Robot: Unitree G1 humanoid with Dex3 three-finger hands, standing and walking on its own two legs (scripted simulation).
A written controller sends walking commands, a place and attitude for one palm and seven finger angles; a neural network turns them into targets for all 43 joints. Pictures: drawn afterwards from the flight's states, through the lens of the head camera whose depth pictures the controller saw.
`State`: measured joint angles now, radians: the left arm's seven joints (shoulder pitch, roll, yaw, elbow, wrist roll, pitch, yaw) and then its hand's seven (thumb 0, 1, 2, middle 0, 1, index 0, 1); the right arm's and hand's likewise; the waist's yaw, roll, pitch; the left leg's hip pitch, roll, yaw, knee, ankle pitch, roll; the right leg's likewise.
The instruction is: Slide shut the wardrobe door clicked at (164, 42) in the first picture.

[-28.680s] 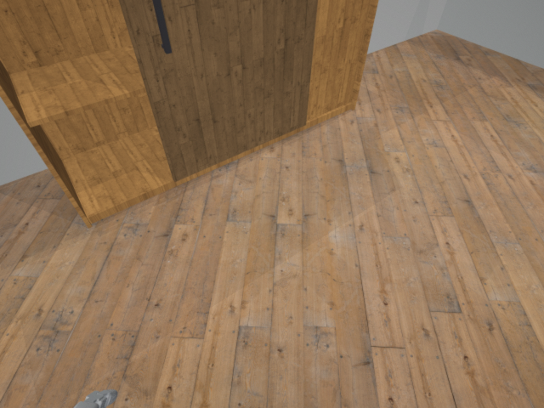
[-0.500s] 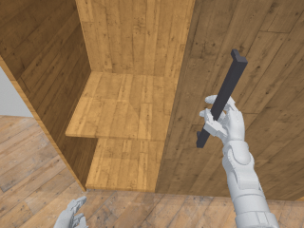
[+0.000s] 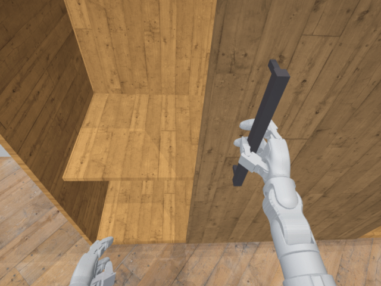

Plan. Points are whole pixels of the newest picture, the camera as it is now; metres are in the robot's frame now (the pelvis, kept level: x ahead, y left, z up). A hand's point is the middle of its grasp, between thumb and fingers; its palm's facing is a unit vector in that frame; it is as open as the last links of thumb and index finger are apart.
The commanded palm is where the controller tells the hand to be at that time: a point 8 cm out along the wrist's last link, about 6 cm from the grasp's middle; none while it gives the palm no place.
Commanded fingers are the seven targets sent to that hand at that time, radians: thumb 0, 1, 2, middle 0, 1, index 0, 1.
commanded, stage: tug the door sideways, standing still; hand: right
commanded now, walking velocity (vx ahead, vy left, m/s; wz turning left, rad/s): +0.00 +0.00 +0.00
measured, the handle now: (251, 135) +0.41 -0.10 +0.12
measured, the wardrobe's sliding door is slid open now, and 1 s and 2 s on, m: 0.43 0.39 0.25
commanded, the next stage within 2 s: step sideways, sliding the door along in 0.44 s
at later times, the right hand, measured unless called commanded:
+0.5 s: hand (231, 156) +0.35 -0.05 +0.11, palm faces -0.05 +1.00 -0.02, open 5.7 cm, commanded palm +0.33 -0.05 +0.10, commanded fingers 0.00 -0.90 -0.90 0.45 1.40 0.45 1.40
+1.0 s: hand (224, 155) +0.35 -0.04 +0.11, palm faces -0.02 +0.99 -0.14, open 5.9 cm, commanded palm +0.34 -0.07 +0.11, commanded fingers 0.00 -0.90 -0.90 0.45 1.40 0.45 1.40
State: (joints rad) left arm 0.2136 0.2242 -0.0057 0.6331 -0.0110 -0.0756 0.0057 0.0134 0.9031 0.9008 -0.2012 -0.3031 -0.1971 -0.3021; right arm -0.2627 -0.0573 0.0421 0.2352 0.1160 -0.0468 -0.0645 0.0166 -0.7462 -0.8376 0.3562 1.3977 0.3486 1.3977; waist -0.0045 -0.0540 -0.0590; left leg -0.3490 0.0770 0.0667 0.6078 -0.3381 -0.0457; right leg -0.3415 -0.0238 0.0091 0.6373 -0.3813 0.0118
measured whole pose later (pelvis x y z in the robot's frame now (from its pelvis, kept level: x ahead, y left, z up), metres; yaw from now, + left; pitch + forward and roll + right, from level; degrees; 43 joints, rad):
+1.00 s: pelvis -0.03 +0.04 +0.00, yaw +0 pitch -1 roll +1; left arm 0.20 0.23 0.02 0.66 -0.02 0.11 0.09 0.01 0.90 0.90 -0.20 -0.30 -0.20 -0.30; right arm -0.43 -0.13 0.05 0.41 0.07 -0.08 -0.11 -0.01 -0.72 -0.83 0.43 1.38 0.29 1.40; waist 0.01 -0.06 0.06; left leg -0.32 0.02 0.10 0.67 -0.33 0.02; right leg -0.29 -0.11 -0.04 0.66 -0.36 0.06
